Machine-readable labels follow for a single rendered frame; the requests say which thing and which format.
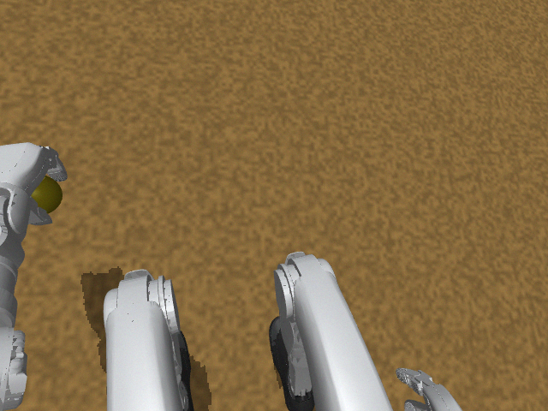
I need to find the left robot foot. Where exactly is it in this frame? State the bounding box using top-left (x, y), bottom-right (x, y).
top-left (177, 331), bottom-right (194, 411)

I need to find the ball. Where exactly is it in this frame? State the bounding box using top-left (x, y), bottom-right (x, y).
top-left (31, 176), bottom-right (63, 214)

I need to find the right robot foot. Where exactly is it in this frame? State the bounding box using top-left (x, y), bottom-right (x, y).
top-left (269, 316), bottom-right (314, 411)

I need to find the right robot hand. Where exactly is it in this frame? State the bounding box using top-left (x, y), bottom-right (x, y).
top-left (396, 368), bottom-right (462, 411)

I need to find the left robot arm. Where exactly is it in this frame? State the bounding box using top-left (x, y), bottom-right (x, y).
top-left (0, 182), bottom-right (32, 411)

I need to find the left robot hand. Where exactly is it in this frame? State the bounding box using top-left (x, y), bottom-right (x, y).
top-left (0, 142), bottom-right (68, 225)

